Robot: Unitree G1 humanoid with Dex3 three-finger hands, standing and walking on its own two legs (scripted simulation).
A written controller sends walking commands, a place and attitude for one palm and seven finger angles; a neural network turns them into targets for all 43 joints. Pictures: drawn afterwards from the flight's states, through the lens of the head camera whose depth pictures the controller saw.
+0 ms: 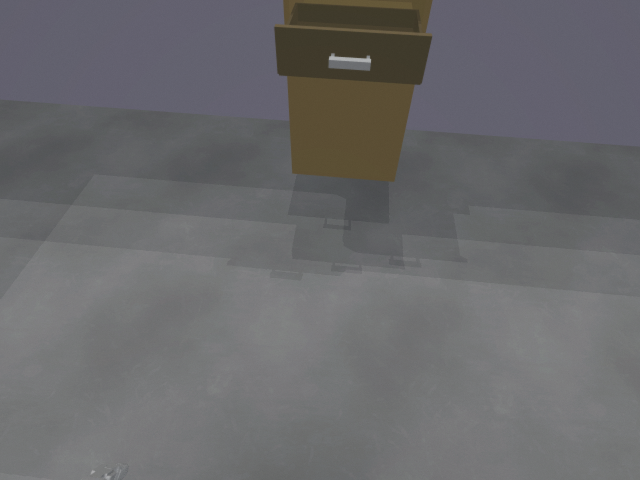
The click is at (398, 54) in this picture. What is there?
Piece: drawer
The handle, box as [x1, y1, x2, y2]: [328, 53, 370, 70]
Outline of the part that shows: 329,56 328,67 369,70 369,56 367,56 365,59 335,57 334,53 331,53 331,55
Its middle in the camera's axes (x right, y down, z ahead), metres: +0.08 -0.53 +1.14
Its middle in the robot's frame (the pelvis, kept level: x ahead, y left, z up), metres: +1.21 -0.02 -0.05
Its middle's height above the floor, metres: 0.72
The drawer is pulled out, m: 0.29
